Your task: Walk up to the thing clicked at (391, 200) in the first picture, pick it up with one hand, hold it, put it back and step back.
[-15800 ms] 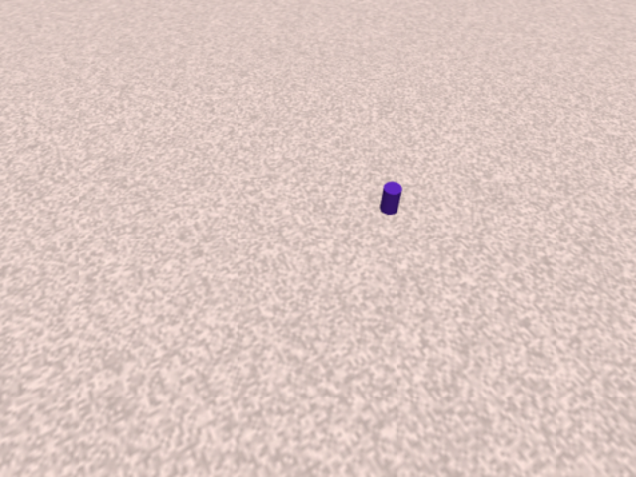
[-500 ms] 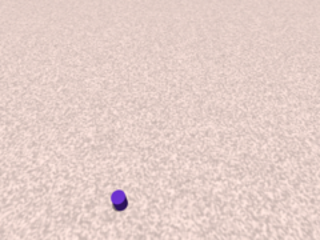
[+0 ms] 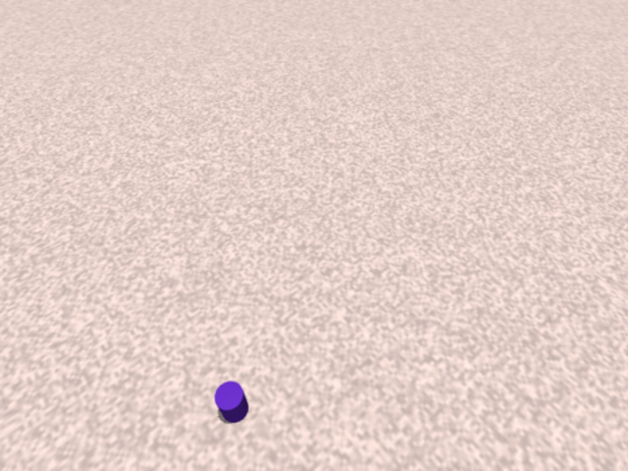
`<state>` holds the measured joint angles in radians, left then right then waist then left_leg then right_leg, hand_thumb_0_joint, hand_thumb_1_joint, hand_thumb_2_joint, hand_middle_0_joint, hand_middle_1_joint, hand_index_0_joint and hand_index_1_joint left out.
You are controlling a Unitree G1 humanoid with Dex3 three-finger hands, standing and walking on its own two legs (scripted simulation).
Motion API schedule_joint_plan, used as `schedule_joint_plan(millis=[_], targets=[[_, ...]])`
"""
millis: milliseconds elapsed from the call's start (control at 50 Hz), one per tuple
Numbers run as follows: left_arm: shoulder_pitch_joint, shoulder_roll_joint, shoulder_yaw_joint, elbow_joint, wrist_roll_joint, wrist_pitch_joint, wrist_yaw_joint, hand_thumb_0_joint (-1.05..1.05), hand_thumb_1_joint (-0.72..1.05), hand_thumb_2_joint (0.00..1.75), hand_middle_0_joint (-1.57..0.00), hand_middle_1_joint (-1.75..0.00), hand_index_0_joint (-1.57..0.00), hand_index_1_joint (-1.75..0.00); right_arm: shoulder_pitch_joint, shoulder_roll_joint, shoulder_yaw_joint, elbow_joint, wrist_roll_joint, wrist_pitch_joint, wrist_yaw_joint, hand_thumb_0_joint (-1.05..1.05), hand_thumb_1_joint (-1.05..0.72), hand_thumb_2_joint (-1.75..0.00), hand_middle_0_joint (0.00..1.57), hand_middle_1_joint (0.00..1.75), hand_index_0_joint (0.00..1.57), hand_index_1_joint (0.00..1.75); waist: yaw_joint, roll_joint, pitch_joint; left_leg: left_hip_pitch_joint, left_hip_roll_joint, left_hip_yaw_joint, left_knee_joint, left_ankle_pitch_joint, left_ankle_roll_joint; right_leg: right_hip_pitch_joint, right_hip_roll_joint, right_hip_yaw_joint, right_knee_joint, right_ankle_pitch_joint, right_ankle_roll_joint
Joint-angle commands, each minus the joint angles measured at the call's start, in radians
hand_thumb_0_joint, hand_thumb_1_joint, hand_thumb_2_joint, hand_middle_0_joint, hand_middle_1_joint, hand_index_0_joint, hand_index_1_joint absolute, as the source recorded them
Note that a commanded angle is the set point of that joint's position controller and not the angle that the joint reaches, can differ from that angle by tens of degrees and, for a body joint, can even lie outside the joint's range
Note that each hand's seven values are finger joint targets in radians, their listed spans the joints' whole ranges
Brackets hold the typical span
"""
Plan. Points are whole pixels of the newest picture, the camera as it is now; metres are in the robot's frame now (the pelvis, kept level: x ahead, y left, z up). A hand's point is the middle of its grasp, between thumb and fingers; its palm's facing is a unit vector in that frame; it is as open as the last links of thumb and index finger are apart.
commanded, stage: stand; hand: left
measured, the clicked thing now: (232, 402) +0.43 +0.26 -0.72
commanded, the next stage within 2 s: rise first in 1.98 s
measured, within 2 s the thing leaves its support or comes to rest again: neither
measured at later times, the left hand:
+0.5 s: hand out of the picture +0.09 +0.24 -0.15, palm faces -0.02 -0.94 -0.35, open 7.4 cm
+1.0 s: hand out of the picture +0.09 +0.23 -0.16, palm faces -0.03 -0.94 -0.34, open 7.4 cm
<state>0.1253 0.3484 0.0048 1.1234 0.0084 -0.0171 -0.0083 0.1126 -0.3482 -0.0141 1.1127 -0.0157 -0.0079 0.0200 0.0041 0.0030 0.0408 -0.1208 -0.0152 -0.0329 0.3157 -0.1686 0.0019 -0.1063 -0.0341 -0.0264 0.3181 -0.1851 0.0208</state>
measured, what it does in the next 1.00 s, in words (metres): stands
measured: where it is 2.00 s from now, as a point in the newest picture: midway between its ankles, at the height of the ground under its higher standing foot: outside the picture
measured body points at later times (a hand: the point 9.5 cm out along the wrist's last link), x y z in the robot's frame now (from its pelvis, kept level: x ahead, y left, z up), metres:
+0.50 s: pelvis +0.01 -0.01 +0.00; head +0.03 -0.02 +0.45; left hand +0.09 +0.29 -0.13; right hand +0.09 -0.32 -0.13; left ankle +0.00 +0.12 -0.75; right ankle -0.01 -0.13 -0.75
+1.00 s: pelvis +0.01 -0.02 +0.00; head +0.03 -0.02 +0.45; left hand +0.09 +0.28 -0.13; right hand +0.09 -0.32 -0.13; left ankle +0.00 +0.12 -0.75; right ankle -0.01 -0.13 -0.75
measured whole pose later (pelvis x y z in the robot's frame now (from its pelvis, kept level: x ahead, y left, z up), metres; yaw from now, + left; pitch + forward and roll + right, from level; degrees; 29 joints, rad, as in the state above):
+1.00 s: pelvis +0.01 -0.02 +0.00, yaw -1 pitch -1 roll +0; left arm 0.12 0.35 0.00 1.12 0.00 -0.01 -0.01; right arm 0.11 -0.36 0.00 1.12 -0.01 -0.01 0.01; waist 0.00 0.01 0.05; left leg -0.10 0.02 -0.03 0.30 -0.19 -0.03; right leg -0.08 0.00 -0.03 0.30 -0.19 -0.01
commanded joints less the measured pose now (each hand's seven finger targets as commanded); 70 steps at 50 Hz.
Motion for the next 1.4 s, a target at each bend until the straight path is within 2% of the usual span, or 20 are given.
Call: schedule_joint_plan(millis=[0, 40, 100, 140, 220, 300, 360, 380, 500, 560, 600, 680, 860, 960, 1020, 1080, 1140, 1160, 1280, 1380], targets=[[-0.036, 0.217, 0.037, -0.059, 0.003, -0.024, 0.015, 0.0, 0.9, 0.9, -0.2, -0.3, -0.2, -0.3, -0.036, -0.216, -0.038, -0.049, 0.007, -0.029, -0.022, 0.0, -0.9, -0.9, 0.2, 0.3, 0.2, 0.3, -0.005, 0.008, -0.076, 0.008, 0.139, -0.088, -0.042, 0.177, 0.018, 0.042, -0.109, 0.086, -0.044, 0.142, -0.037], [-0.027, 0.217, 0.036, -0.056, 0.002, -0.024, 0.017, 0.0, 0.9, 0.9, -0.2, -0.3, -0.2, -0.3, -0.046, -0.211, -0.036, -0.049, 0.01, -0.028, -0.022, 0.0, -0.9, -0.9, 0.2, 0.3, 0.2, 0.3, 0.0, 0.0, -0.075, 0.022, 0.143, -0.088, -0.04, 0.204, 0.017, 0.04, -0.108, 0.084, -0.042, 0.166, -0.039], [-0.034, 0.217, 0.035, -0.059, 0.003, -0.023, 0.017, 0.0, 0.9, 0.9, -0.2, -0.3, -0.2, -0.3, -0.035, -0.215, -0.033, -0.043, 0.009, -0.026, -0.025, 0.0, -0.9, -0.9, 0.2, 0.3, 0.2, 0.3, -0.004, 0.003, -0.081, 0.018, 0.139, -0.079, -0.04, 0.173, 0.014, 0.049, -0.11, 0.09, -0.049, 0.157, -0.035], [-0.033, 0.215, 0.035, -0.057, 0.003, -0.023, 0.018, 0.0, 0.9, 0.9, -0.2, -0.3, -0.2, -0.3, -0.042, -0.212, -0.032, -0.046, 0.009, -0.025, -0.026, 0.0, -0.9, -0.9, 0.2, 0.3, 0.2, 0.3, -0.004, -0.006, -0.086, 0.025, 0.142, -0.079, -0.031, 0.211, 0.013, 0.05, -0.11, 0.085, -0.041, 0.194, -0.036], [-0.035, 0.208, 0.033, -0.057, 0.001, -0.019, 0.017, 0.0, 0.9, 0.9, -0.2, -0.3, -0.2, -0.3, -0.038, -0.219, -0.03, -0.042, 0.009, -0.026, -0.028, 0.0, -0.9, -0.9, 0.2, 0.3, 0.2, 0.3, -0.005, 0.014, -0.076, 0.021, 0.141, -0.073, -0.038, 0.198, 0.01, 0.047, -0.107, 0.087, -0.047, 0.185, -0.035], [-0.034, 0.215, 0.035, -0.054, 0.002, -0.02, 0.019, 0.0, 0.9, 0.9, -0.2, -0.3, -0.2, -0.3, -0.04, -0.209, -0.026, -0.044, 0.011, -0.022, -0.028, 0.0, -0.9, -0.9, 0.2, 0.3, 0.2, 0.3, -0.003, -0.019, -0.072, 0.024, 0.143, -0.075, -0.036, 0.192, 0.011, 0.042, -0.105, 0.085, -0.048, 0.181, -0.036], [-0.048, 0.22, 0.039, -0.058, 0.002, -0.02, 0.019, 0.0, 0.9, 0.9, -0.2, -0.3, -0.2, -0.3, -0.032, -0.214, -0.028, -0.046, 0.01, -0.023, -0.03, 0.0, -0.9, -0.9, 0.2, 0.3, 0.2, 0.3, -0.009, -0.013, -0.099, 0.046, 0.147, -0.068, -0.026, 0.237, 0.011, 0.067, -0.111, 0.089, -0.035, 0.241, -0.042], [-0.041, 0.213, 0.037, -0.055, -0.003, -0.019, 0.018, 0.0, 0.9, 0.9, -0.2, -0.3, -0.2, -0.3, -0.036, -0.216, -0.026, -0.042, 0.011, -0.024, -0.03, 0.0, -0.9, -0.9, 0.2, 0.3, 0.2, 0.3, -0.005, -0.007, -0.081, 0.04, 0.145, -0.072, -0.03, 0.247, 0.006, 0.058, -0.108, 0.088, -0.039, 0.251, -0.041], [-0.043, 0.217, 0.039, -0.054, -0.001, -0.017, 0.019, 0.0, 0.9, 0.9, -0.2, -0.3, -0.2, -0.3, -0.034, -0.213, -0.024, -0.048, 0.009, -0.021, -0.032, 0.0, -0.9, -0.9, 0.2, 0.3, 0.2, 0.3, -0.006, -0.008, -0.075, 0.03, 0.144, -0.067, -0.032, 0.209, 0.009, 0.058, -0.106, 0.086, -0.047, 0.219, -0.038], [-0.049, 0.216, 0.039, -0.056, -0.002, -0.017, 0.019, 0.0, 0.9, 0.9, -0.2, -0.3, -0.2, -0.3, -0.036, -0.211, -0.024, -0.049, 0.01, -0.022, -0.031, 0.0, -0.9, -0.9, 0.2, 0.3, 0.2, 0.3, -0.004, -0.008, -0.075, 0.032, 0.145, -0.069, -0.032, 0.227, 0.006, 0.066, -0.106, 0.087, -0.045, 0.235, -0.042], [-0.044, 0.213, 0.039, -0.054, -0.001, -0.015, 0.017, 0.0, 0.9, 0.9, -0.2, -0.3, -0.2, -0.3, -0.042, -0.215, -0.023, -0.048, 0.009, -0.022, -0.031, 0.0, -0.9, -0.9, 0.2, 0.3, 0.2, 0.3, 0.0, 0.004, -0.059, 0.025, 0.14, -0.067, -0.043, 0.178, 0.006, 0.047, -0.101, 0.087, -0.057, 0.18, -0.037], [-0.05, 0.218, 0.04, -0.057, -0.003, -0.017, 0.018, 0.0, 0.9, 0.9, -0.2, -0.3, -0.2, -0.3, -0.03, -0.206, -0.019, -0.046, 0.01, -0.024, -0.032, 0.0, -0.9, -0.9, 0.2, 0.3, 0.2, 0.3, -0.005, -0.009, -0.063, 0.034, 0.146, -0.071, -0.041, 0.221, 0.005, 0.049, -0.103, 0.088, -0.048, 0.219, -0.041], [-0.049, 0.221, 0.039, -0.058, -0.003, -0.017, 0.018, 0.0, 0.9, 0.9, -0.2, -0.3, -0.2, -0.3, -0.028, -0.208, -0.02, -0.048, 0.008, -0.02, -0.03, 0.0, -0.9, -0.9, 0.2, 0.3, 0.2, 0.3, -0.006, -0.006, -0.064, 0.024, 0.141, -0.064, -0.041, 0.166, 0.003, 0.044, -0.101, 0.092, -0.059, 0.173, -0.043], [-0.046, 0.221, 0.037, -0.059, 0.0, -0.017, 0.018, 0.0, 0.9, 0.9, -0.2, -0.3, -0.2, -0.3, -0.028, -0.213, -0.02, -0.047, 0.009, -0.022, -0.031, 0.0, -0.9, -0.9, 0.2, 0.3, 0.2, 0.3, -0.006, -0.001, -0.076, 0.04, 0.147, -0.064, -0.04, 0.178, 0.009, 0.044, -0.103, 0.097, -0.054, 0.188, -0.044], [-0.042, 0.216, 0.036, -0.06, 0.0, -0.018, 0.018, 0.0, 0.9, 0.9, -0.2, -0.3, -0.2, -0.3, -0.025, -0.216, -0.021, -0.047, 0.008, -0.022, -0.032, 0.0, -0.9, -0.9, 0.2, 0.3, 0.2, 0.3, -0.002, 0.003, -0.09, 0.05, 0.151, -0.063, -0.03, 0.239, 0.01, 0.056, -0.103, 0.09, -0.042, 0.245, -0.043], [-0.039, 0.221, 0.037, -0.06, 0.0, -0.018, 0.019, 0.0, 0.9, 0.9, -0.2, -0.3, -0.2, -0.3, -0.022, -0.211, -0.02, -0.05, 0.009, -0.023, -0.033, 0.0, -0.9, -0.9, 0.2, 0.3, 0.2, 0.3, -0.006, -0.011, -0.094, 0.062, 0.152, -0.058, -0.027, 0.24, 0.01, 0.054, -0.103, 0.09, -0.038, 0.253, -0.044], [-0.033, 0.212, 0.033, -0.056, -0.003, -0.015, 0.018, 0.0, 0.9, 0.9, -0.2, -0.3, -0.2, -0.3, -0.03, -0.216, -0.019, -0.044, 0.009, -0.022, -0.033, 0.0, -0.9, -0.9, 0.2, 0.3, 0.2, 0.3, 0.001, 0.005, -0.052, 0.041, 0.147, -0.061, -0.043, 0.187, 0.008, 0.028, -0.099, 0.097, -0.056, 0.192, -0.042], [-0.037, 0.216, 0.035, -0.058, 0.001, -0.014, 0.019, 0.0, 0.9, 0.9, -0.2, -0.3, -0.2, -0.3, -0.026, -0.219, -0.021, -0.048, 0.009, -0.021, -0.033, 0.0, -0.9, -0.9, 0.2, 0.3, 0.2, 0.3, -0.003, 0.004, -0.07, 0.041, 0.149, -0.06, -0.043, 0.171, 0.011, 0.038, -0.098, 0.093, -0.056, 0.174, -0.043], [-0.04, 0.223, 0.036, -0.058, -0.001, -0.016, 0.019, 0.0, 0.9, 0.9, -0.2, -0.3, -0.2, -0.3, -0.016, -0.213, -0.02, -0.045, 0.008, -0.019, -0.03, 0.0, -0.9, -0.9, 0.2, 0.3, 0.2, 0.3, -0.005, -0.009, -0.053, 0.026, 0.144, -0.062, -0.051, 0.141, 0.012, 0.032, -0.098, 0.097, -0.063, 0.148, -0.043], [-0.031, 0.22, 0.034, -0.059, 0.001, -0.017, 0.019, 0.0, 0.9, 0.9, -0.2, -0.3, -0.2, -0.3, -0.022, -0.21, -0.02, -0.049, 0.008, -0.022, -0.029, 0.0, -0.9, -0.9, 0.2, 0.3, 0.2, 0.3, -0.002, -0.006, -0.059, 0.031, 0.147, -0.064, -0.048, 0.164, 0.011, 0.031, -0.099, 0.095, -0.057, 0.174, -0.042]])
